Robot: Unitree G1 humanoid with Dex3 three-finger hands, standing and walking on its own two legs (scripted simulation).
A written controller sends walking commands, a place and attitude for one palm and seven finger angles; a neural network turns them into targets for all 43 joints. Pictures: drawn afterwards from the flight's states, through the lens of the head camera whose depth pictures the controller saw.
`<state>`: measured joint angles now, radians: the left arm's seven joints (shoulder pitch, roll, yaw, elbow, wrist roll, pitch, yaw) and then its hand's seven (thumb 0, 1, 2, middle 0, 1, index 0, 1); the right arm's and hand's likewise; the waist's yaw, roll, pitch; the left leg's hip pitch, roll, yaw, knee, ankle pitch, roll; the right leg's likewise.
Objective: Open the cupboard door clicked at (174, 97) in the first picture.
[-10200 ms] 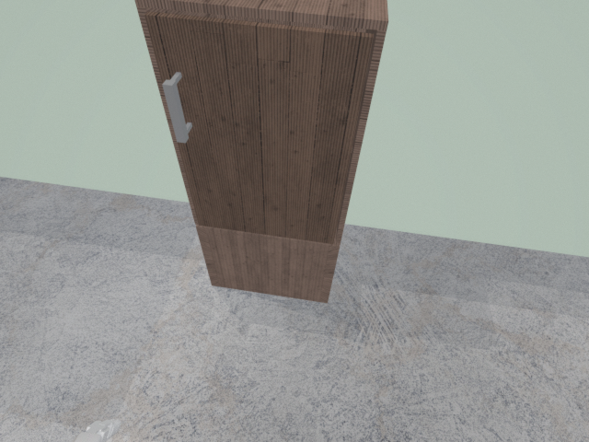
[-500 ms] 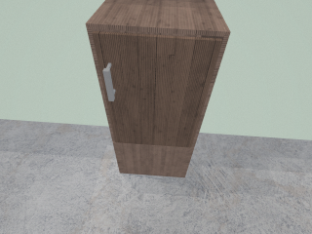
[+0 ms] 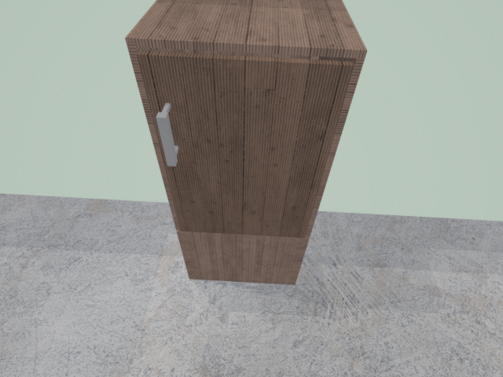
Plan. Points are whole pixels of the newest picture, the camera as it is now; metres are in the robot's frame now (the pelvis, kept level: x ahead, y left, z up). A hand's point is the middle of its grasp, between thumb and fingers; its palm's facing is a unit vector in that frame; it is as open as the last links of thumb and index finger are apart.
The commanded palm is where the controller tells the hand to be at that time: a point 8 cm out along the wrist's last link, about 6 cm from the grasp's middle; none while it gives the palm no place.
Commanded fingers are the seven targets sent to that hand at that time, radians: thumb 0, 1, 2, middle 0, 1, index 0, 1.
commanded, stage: shuffle to correct the standing spot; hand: left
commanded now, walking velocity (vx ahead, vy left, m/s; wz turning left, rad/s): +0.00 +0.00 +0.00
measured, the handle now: (169, 135) +0.59 +0.22 +0.05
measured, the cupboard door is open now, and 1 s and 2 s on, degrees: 0 0 0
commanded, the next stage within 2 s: come to a stop and stand still in 0.12 s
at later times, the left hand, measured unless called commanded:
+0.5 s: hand out of the picture +0.01 +0.17 -0.19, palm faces +0.05 -0.99 -0.14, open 7.4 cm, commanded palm none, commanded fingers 0.00 0.90 0.90 -0.20 -0.30 -0.20 -0.30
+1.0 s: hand out of the picture +0.08 +0.17 -0.16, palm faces +0.02 -0.96 -0.28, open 7.4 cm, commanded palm none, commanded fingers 0.00 0.90 0.90 -0.20 -0.30 -0.20 -0.30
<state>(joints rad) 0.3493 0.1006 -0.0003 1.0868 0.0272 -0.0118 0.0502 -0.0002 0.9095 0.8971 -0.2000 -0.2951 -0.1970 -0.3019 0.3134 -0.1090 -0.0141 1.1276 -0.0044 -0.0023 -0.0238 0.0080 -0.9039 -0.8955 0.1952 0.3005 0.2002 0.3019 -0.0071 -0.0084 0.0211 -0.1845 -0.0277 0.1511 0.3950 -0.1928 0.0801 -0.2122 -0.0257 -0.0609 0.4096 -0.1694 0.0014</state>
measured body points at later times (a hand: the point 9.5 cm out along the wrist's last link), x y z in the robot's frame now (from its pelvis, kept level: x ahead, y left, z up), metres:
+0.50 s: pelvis +0.04 +0.02 +0.00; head +0.05 +0.04 +0.45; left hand +0.01 +0.22 -0.17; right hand +0.00 -0.18 -0.16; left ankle +0.02 +0.06 -0.74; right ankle +0.03 -0.12 -0.74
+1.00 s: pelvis -0.02 -0.04 -0.01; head -0.04 -0.04 +0.44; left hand +0.08 +0.22 -0.14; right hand +0.03 -0.32 -0.14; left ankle +0.02 +0.06 -0.74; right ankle +0.00 -0.14 -0.74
